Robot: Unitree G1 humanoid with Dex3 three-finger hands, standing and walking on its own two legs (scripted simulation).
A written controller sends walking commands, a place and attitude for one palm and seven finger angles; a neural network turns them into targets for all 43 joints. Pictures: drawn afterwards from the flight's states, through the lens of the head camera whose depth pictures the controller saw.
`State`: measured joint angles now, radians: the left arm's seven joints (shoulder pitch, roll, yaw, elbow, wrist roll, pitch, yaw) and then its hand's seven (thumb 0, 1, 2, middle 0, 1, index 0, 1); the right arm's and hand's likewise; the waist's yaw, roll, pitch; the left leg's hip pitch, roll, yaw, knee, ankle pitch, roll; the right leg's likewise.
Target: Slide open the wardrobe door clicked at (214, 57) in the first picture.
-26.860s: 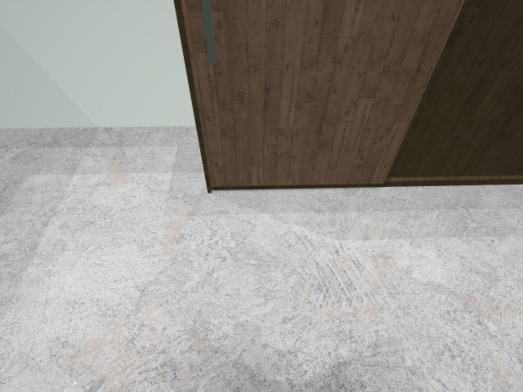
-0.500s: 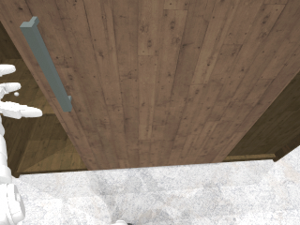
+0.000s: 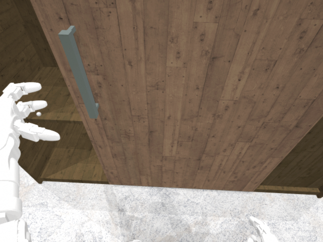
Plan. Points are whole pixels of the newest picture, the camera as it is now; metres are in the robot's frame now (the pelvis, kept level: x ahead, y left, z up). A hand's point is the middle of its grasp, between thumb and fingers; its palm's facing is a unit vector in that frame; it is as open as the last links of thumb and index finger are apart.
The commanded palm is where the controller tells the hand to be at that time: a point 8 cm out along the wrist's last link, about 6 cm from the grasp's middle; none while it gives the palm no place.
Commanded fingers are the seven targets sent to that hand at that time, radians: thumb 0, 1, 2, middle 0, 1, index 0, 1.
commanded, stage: draw the hand back to the body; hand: left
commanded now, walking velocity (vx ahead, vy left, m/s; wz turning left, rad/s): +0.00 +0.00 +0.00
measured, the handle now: (84, 77) +0.53 +0.28 +0.12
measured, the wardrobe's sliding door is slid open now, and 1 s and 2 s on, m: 0.45 0.45 0.45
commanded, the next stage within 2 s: step back with the hand held close in 1.52 s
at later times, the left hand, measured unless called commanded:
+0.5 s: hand (27, 136) +0.28 +0.31 +0.15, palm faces +0.17 -0.98 -0.12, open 14.4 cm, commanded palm +0.23 +0.34 +0.17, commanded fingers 0.00 -0.22 0.36 -0.24 -0.96 -0.24 -0.96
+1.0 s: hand (20, 152) +0.23 +0.28 +0.18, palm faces +0.41 -0.84 -0.35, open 10.2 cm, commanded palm +0.17 +0.32 +0.19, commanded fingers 0.00 0.68 0.80 -0.21 -0.43 -0.21 -0.43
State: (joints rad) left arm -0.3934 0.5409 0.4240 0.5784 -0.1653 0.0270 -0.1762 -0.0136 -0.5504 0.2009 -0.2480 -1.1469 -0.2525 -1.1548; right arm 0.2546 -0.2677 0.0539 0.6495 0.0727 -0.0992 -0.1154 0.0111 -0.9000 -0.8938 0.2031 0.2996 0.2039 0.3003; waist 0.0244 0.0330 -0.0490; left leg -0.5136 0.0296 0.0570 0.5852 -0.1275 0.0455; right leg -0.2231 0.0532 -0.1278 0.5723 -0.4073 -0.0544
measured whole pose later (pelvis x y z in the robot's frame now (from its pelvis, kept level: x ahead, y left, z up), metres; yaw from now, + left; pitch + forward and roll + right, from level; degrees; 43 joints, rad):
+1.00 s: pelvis +0.00 +0.02 +0.02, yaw -3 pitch -5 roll -1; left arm 0.37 0.36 0.33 -0.30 -0.09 -0.10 0.10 0.00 0.33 0.63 -0.22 -0.63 -0.23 -0.64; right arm 0.19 -0.23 0.04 0.65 0.01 -0.12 -0.06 0.02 -0.90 -0.89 0.20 0.30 0.20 0.30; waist 0.07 0.05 0.02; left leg -0.22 0.00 0.12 0.35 -0.05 0.06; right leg 0.04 0.03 -0.05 0.34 -0.30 -0.02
